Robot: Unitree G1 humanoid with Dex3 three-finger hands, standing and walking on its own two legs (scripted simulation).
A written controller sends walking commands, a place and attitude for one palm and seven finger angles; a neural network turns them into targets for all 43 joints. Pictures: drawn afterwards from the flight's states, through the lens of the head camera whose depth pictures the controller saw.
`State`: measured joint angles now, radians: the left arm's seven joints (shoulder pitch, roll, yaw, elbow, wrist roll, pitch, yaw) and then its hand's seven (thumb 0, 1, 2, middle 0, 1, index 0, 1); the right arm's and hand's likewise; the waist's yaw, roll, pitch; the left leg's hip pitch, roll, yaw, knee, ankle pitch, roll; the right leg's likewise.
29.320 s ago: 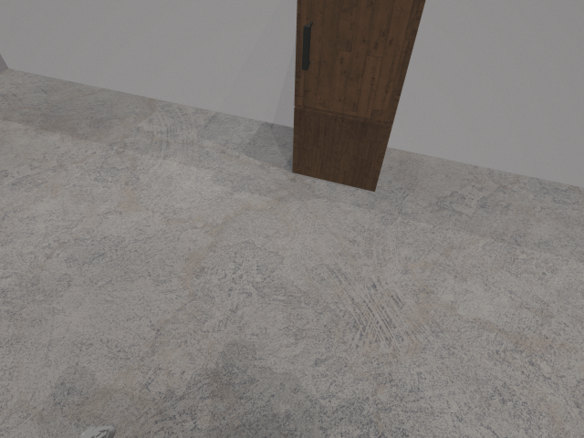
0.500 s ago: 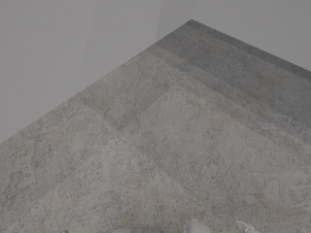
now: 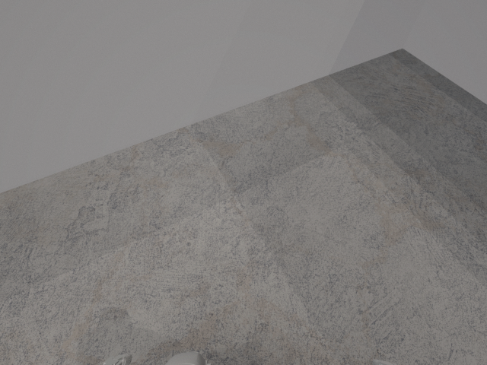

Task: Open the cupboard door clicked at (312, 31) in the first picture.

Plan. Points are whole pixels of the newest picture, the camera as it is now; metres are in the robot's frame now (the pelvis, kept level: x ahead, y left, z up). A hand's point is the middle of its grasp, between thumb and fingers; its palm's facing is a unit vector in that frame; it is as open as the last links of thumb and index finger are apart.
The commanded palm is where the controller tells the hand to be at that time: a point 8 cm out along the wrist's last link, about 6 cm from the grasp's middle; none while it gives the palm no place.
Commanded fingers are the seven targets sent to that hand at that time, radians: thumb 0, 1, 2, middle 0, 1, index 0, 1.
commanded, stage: turn to face it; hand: left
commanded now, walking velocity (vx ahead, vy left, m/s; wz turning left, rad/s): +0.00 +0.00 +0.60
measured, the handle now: out of the picture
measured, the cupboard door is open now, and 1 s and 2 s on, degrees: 45 45 45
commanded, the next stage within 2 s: none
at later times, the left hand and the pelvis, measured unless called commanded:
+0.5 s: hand out of the picture +0.07 +0.19 -0.15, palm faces +0.25 -0.92 -0.29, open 7.4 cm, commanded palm none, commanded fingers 0.00 0.90 0.90 -0.20 -0.30 -0.20 -0.30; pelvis +0.02 -0.03 -0.01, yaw +16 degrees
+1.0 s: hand out of the picture -0.03 +0.22 -0.17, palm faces +0.57 -0.78 -0.25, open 7.4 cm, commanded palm none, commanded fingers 0.00 0.90 0.90 -0.20 -0.30 -0.20 -0.30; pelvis +0.03 -0.01 +0.00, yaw +34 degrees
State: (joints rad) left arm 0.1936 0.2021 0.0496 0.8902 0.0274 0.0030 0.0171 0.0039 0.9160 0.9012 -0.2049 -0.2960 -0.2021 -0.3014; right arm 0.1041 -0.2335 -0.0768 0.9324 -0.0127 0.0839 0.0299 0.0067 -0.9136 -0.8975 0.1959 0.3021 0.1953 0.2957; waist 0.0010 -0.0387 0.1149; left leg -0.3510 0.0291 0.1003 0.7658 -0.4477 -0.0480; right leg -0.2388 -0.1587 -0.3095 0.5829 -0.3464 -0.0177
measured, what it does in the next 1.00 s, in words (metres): steps on the spot, turning left: left foot, then right foot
